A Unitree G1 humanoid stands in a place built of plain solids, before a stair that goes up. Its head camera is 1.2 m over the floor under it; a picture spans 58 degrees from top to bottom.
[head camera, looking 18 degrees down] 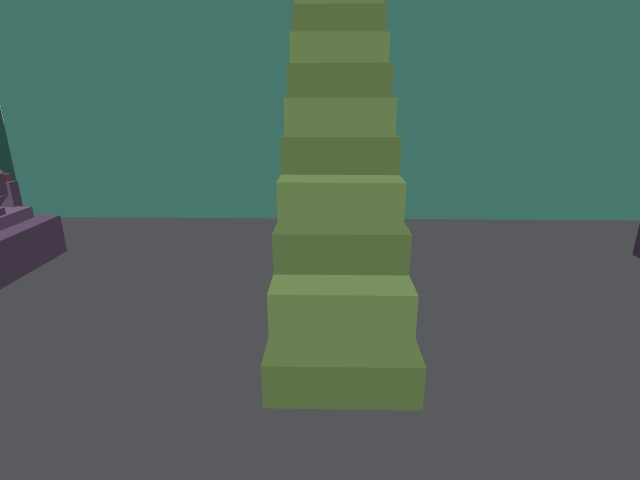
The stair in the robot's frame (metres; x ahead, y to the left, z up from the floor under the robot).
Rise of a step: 0.20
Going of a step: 0.23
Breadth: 0.65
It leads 1 degrees to the right of straight ahead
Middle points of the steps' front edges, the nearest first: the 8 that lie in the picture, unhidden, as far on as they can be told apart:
1.46 -0.09 0.20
1.69 -0.10 0.40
1.92 -0.10 0.60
2.14 -0.11 0.80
2.37 -0.11 1.01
2.60 -0.12 1.21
2.83 -0.12 1.41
3.05 -0.13 1.61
